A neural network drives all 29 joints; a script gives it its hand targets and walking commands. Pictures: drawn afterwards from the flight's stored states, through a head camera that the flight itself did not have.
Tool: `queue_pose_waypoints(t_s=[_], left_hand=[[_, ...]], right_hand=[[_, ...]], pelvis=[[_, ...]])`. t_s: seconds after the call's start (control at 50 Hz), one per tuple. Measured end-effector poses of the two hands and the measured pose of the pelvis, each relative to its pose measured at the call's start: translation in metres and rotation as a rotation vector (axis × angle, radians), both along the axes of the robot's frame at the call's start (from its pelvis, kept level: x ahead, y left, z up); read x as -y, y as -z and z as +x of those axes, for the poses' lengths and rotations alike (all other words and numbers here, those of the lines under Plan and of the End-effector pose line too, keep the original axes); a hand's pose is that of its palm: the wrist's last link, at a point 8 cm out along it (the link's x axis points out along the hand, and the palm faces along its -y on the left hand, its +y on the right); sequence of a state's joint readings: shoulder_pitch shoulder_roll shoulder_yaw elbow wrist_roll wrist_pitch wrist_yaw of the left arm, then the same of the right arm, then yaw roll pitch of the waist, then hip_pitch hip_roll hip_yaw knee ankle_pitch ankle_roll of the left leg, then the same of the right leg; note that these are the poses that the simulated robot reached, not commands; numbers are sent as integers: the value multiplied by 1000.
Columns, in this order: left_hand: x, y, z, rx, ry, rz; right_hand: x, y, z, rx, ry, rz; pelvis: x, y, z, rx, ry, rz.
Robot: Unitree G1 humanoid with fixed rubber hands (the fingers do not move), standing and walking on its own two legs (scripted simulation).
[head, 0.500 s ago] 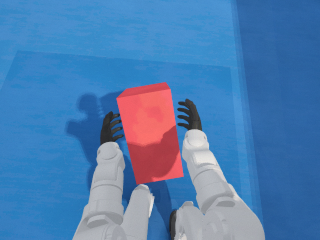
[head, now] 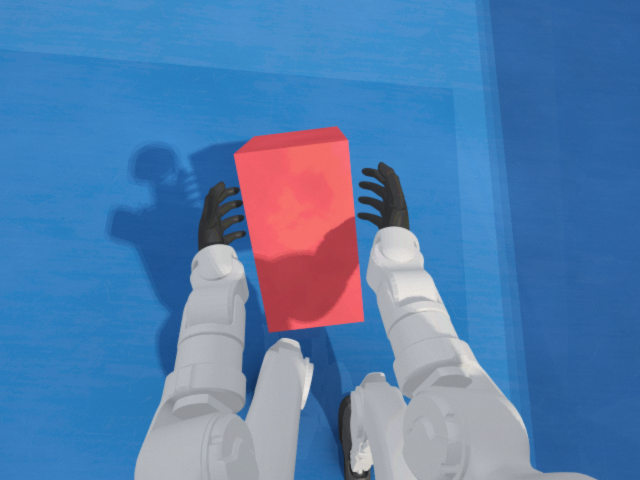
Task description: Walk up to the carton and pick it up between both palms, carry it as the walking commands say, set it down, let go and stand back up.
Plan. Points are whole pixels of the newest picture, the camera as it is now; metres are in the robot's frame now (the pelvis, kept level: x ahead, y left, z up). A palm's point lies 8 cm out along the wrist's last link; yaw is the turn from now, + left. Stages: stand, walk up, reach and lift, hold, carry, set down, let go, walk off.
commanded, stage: set down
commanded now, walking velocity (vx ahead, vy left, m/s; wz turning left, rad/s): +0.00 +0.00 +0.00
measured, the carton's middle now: (305, 222) +0.46 +0.10 -0.20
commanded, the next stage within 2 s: none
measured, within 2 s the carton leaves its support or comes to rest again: neither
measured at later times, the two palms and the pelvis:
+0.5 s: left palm (222, 242) +0.40 +0.22 -0.17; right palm (371, 226) +0.45 +0.01 -0.15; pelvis -0.02 +0.00 -0.07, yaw -2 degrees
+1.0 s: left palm (229, 238) +0.43 +0.23 -0.25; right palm (361, 228) +0.48 +0.01 -0.23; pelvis -0.03 +0.00 -0.14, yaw -3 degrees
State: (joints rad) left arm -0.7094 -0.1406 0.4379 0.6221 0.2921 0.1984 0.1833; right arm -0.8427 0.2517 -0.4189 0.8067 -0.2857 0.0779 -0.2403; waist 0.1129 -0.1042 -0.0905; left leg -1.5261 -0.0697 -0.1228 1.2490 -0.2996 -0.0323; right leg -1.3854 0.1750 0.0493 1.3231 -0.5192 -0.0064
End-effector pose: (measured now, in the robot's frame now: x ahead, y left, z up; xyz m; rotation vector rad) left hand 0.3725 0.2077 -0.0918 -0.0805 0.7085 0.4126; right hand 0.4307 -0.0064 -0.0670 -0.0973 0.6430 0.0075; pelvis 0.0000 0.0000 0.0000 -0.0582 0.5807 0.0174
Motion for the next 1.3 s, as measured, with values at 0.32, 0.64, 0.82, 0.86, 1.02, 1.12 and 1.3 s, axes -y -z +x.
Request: queue_pose_waypoints(t_s=[0.32, 0.64, 0.82, 0.86, 1.02, 1.12, 1.3], left_hand=[[-8, 52, 16, -14, 6, -13], [-14, 103, 35, -35, 32, -3], [-16, 130, 44, -41, 48, -3], [-17, 137, 47, -46, 53, -3], [-20, 164, 54, -58, 71, 2], [-21, 181, 58, -62, 77, 0], [-21, 209, 68, -69, 93, 2]], right_hand=[[-8, 48, 16, -15, -4, -16], [-12, 101, 32, -38, 9, -9], [-13, 128, 38, -45, 17, -11], [-14, 134, 40, -50, 15, -16], [-15, 162, 45, -63, 12, -17], [-15, 179, 48, -69, 9, -22], [-14, 207, 57, -77, 10, -21]], pelvis=[[-2, 49, -14, -47, 11, -10], [0, 92, -24, -81, 26, -12], [0, 115, -26, -103, 39, -14], [0, 119, -27, -101, 41, -14], [-1, 138, -31, -111, 47, -16], [-2, 149, -34, -113, 52, -17], [-2, 169, -37, -118, 59, -17]])
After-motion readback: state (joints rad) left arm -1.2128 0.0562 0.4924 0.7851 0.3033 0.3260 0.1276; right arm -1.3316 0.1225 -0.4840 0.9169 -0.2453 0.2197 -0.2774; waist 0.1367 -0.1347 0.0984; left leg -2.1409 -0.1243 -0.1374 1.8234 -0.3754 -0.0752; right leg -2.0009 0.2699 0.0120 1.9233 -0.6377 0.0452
